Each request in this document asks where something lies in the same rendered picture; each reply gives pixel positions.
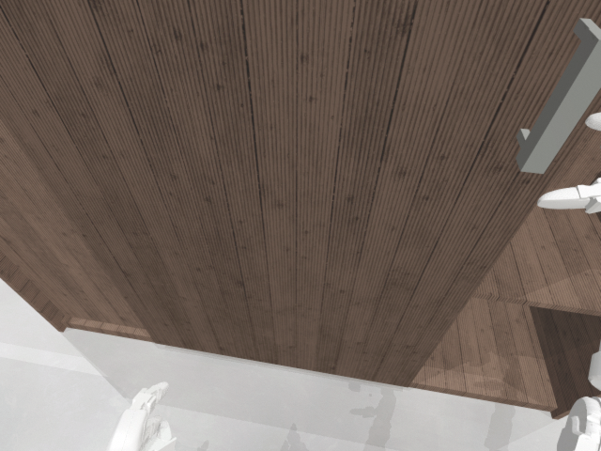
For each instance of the wardrobe door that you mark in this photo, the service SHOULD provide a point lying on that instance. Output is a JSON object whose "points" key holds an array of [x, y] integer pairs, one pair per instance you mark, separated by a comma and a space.
{"points": [[320, 184], [38, 236]]}

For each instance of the handle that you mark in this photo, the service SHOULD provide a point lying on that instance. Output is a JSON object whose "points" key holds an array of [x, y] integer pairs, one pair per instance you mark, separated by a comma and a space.
{"points": [[569, 100]]}

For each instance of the left robot hand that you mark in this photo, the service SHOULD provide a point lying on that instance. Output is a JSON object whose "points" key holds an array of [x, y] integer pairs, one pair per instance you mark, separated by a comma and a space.
{"points": [[133, 431]]}

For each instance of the right robot hand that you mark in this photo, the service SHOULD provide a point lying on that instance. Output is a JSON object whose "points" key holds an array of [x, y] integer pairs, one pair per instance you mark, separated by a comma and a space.
{"points": [[580, 197]]}

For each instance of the robot right upper arm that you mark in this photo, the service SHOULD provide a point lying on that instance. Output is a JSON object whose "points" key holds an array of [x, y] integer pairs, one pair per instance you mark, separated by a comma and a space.
{"points": [[582, 431]]}

